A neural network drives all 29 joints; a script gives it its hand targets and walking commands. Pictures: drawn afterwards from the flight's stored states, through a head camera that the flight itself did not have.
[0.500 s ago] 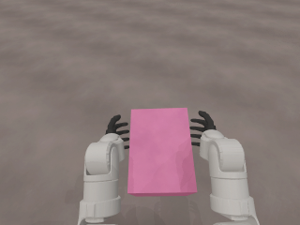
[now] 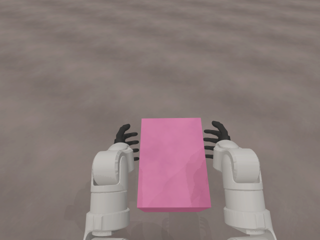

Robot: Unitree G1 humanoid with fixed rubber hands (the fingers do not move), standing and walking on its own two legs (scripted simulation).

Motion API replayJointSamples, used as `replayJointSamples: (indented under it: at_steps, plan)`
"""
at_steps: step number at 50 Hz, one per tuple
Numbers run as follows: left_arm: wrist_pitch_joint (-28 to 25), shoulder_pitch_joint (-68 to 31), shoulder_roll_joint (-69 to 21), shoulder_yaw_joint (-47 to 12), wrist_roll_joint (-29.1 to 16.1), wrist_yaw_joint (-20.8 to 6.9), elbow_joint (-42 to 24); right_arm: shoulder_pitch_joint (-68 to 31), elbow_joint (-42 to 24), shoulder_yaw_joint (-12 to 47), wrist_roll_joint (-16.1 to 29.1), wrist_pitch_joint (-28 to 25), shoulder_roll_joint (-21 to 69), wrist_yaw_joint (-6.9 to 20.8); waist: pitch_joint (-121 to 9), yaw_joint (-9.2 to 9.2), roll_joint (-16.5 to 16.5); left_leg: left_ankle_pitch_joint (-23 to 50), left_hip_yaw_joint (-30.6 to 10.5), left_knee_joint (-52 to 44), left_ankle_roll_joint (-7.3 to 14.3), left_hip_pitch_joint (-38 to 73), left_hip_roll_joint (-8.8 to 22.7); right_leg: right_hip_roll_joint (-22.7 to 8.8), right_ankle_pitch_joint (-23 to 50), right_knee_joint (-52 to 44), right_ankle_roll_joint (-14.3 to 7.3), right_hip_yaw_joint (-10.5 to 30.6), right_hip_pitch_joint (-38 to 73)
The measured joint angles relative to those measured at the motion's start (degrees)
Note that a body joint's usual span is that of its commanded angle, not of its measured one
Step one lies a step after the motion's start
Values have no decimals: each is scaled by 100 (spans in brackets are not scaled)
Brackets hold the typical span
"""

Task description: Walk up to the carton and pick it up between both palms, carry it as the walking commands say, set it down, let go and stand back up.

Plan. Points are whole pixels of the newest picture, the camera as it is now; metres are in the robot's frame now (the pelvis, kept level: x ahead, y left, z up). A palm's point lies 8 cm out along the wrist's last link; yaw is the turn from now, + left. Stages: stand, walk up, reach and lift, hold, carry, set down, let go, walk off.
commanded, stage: carry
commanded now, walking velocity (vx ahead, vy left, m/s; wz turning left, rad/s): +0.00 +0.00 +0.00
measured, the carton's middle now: (171, 167) +0.31 -0.01 +0.00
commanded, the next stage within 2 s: none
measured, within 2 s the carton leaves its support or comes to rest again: neither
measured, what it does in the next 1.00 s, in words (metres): shifts its weight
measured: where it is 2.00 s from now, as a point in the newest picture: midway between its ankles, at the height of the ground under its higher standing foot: (177, 221)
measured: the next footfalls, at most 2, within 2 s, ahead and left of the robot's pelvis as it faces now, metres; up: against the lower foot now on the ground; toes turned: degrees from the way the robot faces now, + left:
left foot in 1.22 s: +0.37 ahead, +0.01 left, +0.01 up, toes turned +8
right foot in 1.40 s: +0.44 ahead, -0.15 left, +0.00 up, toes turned -1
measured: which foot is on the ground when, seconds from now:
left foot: down 0.00-1.00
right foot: down 0.00-1.00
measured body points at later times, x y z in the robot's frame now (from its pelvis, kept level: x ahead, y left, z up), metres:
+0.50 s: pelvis +0.03 -0.01 +0.01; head +0.00 -0.01 +0.46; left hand +0.33 +0.11 +0.11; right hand +0.33 -0.13 +0.11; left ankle +0.07 +0.15 -0.72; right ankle +0.07 -0.13 -0.73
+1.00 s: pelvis +0.18 -0.03 +0.03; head +0.24 -0.03 +0.47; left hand +0.51 +0.09 +0.08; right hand +0.50 -0.16 +0.08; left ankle +0.09 +0.14 -0.69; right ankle +0.09 -0.13 -0.69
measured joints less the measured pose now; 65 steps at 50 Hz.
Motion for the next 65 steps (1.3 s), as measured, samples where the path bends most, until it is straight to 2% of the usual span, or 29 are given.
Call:
replayJointSamples:
  at_steps: [14,17,22,29,32,34,36,39,42,45,47,49,52,53,56,58,59,60,61,62,63,64,65]
  plan:
    - [-34,91,33,-120,-36,-16,-250,32,-98,35,-38,-127,-10,38,-45,145,90,-2,-1,-60,0,43,-27,-25,-35,-4,8,-5,22]
    - [45,117,43,-178,-47,-46,-188,132,-95,47,-34,-60,-46,33,-131,150,91,-204,5,-25,24,101,-30,-35,-256,62,-4,-12,67]
    - [131,246,88,-203,-61,-69,-72,256,-45,146,37,111,-87,18,-360,90,95,-667,31,-108,45,265,-31,-36,-731,54,-22,-19,192]
    - [181,157,54,-209,-61,1,-151,254,-164,172,48,150,-87,-70,-459,85,57,-981,17,39,11,443,-3,-24,-462,7,-53,-47,430]
    - [230,214,76,-244,-46,4,-79,311,-50,185,82,161,-104,-48,-564,77,-29,-830,126,-230,-36,750,-64,-79,-732,66,-19,50,562]
    - [251,238,87,-195,-3,10,-28,267,17,221,100,236,-88,-46,-623,3,21,-506,141,-310,-98,867,-67,-103,-927,217,33,48,596]
    - [218,292,104,-128,13,10,-51,254,37,335,110,253,-85,-56,-651,-35,57,-764,177,-217,-151,940,-50,-132,-1088,298,62,-4,651]
    - [147,228,81,-61,-6,24,-4,245,12,375,72,229,-85,-78,-588,-32,174,-1053,90,-51,-177,949,78,-16,-1220,159,-3,-124,841]
    - [108,67,24,-57,-20,57,-97,236,-79,304,63,90,-82,-141,-397,31,61,-1051,77,123,-195,879,118,3,-1322,110,-38,-187,913]
    - [-53,9,2,-58,-18,88,-236,209,-232,253,127,-49,-72,-132,-147,29,-46,-906,152,-109,-230,964,115,-27,-1154,346,0,-177,752]
    - [-212,52,19,-52,-48,76,-303,210,-347,263,183,-133,-69,-129,86,8,-10,-623,154,-247,-239,1041,139,-17,-743,684,78,-157,568]
    - [-320,160,60,-28,-104,66,-406,223,-443,330,242,-162,-72,-108,322,31,55,-176,195,-201,-171,1075,190,31,-209,759,95,-118,539]
    - [-325,228,82,13,-179,55,-578,247,-585,422,266,-146,-82,-92,487,135,62,745,220,386,-82,784,246,80,158,-52,45,-142,992]
    - [-307,201,73,-17,-188,62,-667,267,-699,430,259,-147,-91,-102,483,162,26,747,190,720,-22,585,231,79,183,-334,-1,-143,1139]
    - [-356,-82,-36,-158,-260,74,-974,276,-1249,245,254,-285,-98,-214,535,76,-262,-1164,151,1349,90,-62,-214,-146,-128,-499,-110,-283,1364]
    - [-464,-260,-111,-325,-278,36,-1108,236,-1539,46,177,-443,-81,-264,617,-59,-273,-1383,308,964,124,-328,-442,-189,-381,-378,-86,-529,1582]
    - [-512,-290,-123,-393,-247,29,-1142,207,-1606,-30,171,-494,-71,-250,629,-104,-202,-1088,415,619,157,-370,-514,-144,-484,-211,-37,-610,1662]
    - [-556,-252,-108,-418,-200,18,-1171,176,-1592,-39,186,-528,-60,-222,608,-122,-85,-401,550,136,193,-293,-545,-63,-549,136,16,-612,1653]
    - [-583,-163,-68,-399,-133,12,-1197,120,-1518,5,218,-514,-39,-193,559,-115,120,930,627,-355,296,-114,-503,74,-551,742,58,-551,1520]
    - [-611,-45,-14,-329,-62,19,-1188,71,-1383,103,263,-477,-19,-152,446,-89,250,1090,654,-350,478,59,-386,176,-718,1480,73,-410,1272]
    - [-655,67,29,-236,9,30,-1103,51,-1217,212,311,-452,-15,-93,339,-84,251,172,703,-120,627,159,-362,246,-1209,2107,34,-152,982]
    - [-674,176,67,-159,61,24,-970,58,-1076,305,337,-396,-18,-43,245,-77,261,-488,724,16,677,273,-363,339,-1588,2546,-29,94,712]
    - [-657,276,98,-98,36,-28,-838,98,-930,371,321,-350,-33,-19,193,-85,205,-736,732,99,661,368,-427,384,-1814,2749,-93,304,497]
